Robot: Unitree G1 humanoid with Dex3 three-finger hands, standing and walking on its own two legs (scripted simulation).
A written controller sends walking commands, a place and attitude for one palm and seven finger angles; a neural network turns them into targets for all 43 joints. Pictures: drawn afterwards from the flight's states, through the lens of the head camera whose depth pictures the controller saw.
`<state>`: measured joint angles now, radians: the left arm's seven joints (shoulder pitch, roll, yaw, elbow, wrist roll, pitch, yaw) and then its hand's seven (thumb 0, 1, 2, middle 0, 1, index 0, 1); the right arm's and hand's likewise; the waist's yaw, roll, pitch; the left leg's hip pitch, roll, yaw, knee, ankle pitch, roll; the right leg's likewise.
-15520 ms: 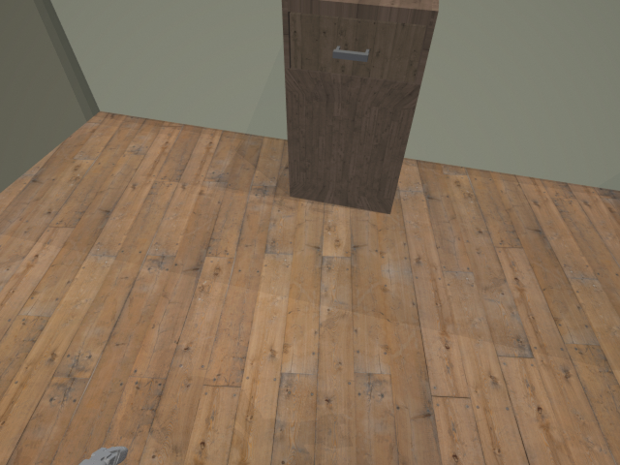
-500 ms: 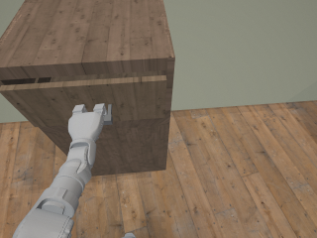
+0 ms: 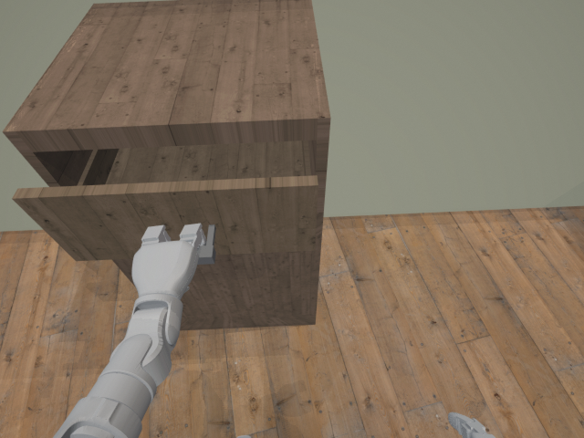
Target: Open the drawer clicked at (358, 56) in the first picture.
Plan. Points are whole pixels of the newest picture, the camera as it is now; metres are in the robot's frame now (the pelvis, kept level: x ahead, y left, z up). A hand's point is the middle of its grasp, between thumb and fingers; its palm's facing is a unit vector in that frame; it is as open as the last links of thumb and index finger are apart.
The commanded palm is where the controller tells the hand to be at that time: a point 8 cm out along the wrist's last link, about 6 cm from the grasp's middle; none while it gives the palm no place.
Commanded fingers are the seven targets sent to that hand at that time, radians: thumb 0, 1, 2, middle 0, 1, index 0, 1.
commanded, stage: pull the drawer open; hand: left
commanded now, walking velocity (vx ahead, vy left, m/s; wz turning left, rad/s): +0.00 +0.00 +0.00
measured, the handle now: (179, 244) +0.41 +0.20 +0.00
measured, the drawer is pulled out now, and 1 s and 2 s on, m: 0.09 0.22 0.30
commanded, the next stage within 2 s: none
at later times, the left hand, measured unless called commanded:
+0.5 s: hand (175, 312) +0.30 +0.19 -0.02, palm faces -0.02 -0.11 -0.99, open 5.6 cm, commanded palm +0.25 +0.19 +0.03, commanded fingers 0.00 0.90 0.90 -0.40 -1.35 -0.40 -1.35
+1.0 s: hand (167, 362) +0.23 +0.18 -0.02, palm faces -0.01 -0.12 -0.99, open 5.6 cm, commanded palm +0.19 +0.18 +0.03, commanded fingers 0.00 0.90 0.90 -0.40 -1.35 -0.40 -1.35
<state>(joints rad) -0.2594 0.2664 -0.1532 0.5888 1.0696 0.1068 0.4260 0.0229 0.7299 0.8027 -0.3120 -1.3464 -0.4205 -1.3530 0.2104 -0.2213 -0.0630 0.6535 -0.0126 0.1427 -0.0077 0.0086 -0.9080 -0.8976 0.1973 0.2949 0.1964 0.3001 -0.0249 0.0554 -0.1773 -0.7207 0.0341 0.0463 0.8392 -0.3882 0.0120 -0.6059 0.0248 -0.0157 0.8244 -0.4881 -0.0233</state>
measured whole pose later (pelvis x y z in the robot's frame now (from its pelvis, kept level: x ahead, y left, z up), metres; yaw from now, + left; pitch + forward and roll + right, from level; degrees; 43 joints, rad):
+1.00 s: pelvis -0.01 -0.01 +0.00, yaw +1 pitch +12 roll +0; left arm 0.22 0.26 -0.20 0.14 1.08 0.12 0.45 0.04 0.71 0.80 -0.31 -1.35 -0.42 -1.35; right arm 0.13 -0.21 -0.03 0.59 -0.03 0.12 0.02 0.01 -0.91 -0.90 0.20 0.29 0.20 0.30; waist 0.03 0.06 -0.16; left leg -0.67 0.03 0.04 0.87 -0.40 0.00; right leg -0.57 0.02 -0.02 0.88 -0.52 -0.04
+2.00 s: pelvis -0.02 -0.02 -0.03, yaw -1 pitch +14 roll +2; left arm 0.66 0.30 -0.11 -0.18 1.05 -0.03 0.49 0.04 0.71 0.74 -0.28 -1.35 -0.39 -1.32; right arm 0.13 -0.23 -0.01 0.49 -0.06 0.11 0.08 0.01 -0.91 -0.90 0.20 0.29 0.20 0.30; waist 0.04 0.05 -0.19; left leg -0.78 0.05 0.05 0.99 -0.45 -0.02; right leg -0.70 0.04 0.00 1.04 -0.58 -0.06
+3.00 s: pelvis -0.04 -0.03 -0.02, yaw +1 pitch +12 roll +1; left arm 0.48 0.30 -0.16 -0.05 1.07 0.01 0.53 0.00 -0.49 0.30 -0.34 -1.23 -0.32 -1.20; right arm 0.12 -0.23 -0.02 0.55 -0.04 0.12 0.01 0.01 -0.91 -0.90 0.20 0.29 0.19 0.30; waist 0.06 0.07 -0.16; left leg -0.78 0.03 0.01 0.97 -0.40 -0.02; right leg -0.68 0.03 -0.05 1.02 -0.54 -0.06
